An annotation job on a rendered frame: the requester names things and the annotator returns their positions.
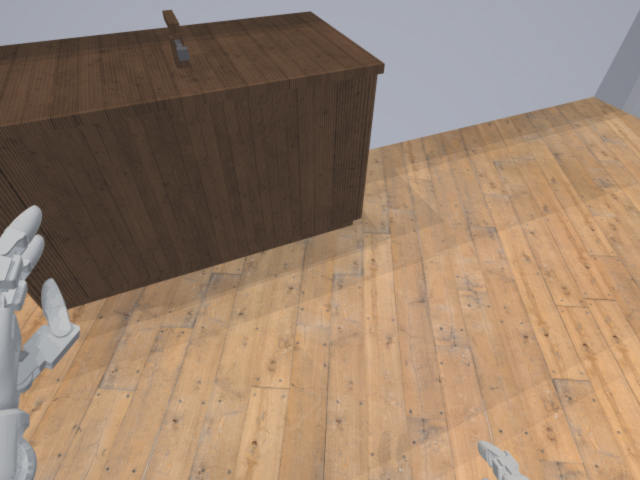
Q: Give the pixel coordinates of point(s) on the robot left forearm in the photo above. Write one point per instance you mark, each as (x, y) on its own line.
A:
(17, 457)

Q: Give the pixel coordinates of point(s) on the counter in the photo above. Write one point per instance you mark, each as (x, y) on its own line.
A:
(147, 168)

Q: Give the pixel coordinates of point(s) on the tap lever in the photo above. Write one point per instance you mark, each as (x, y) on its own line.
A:
(182, 52)

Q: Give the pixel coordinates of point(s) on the right robot hand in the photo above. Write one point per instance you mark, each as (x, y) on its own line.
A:
(504, 465)

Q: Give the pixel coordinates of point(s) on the left robot hand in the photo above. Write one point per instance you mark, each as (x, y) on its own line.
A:
(20, 250)

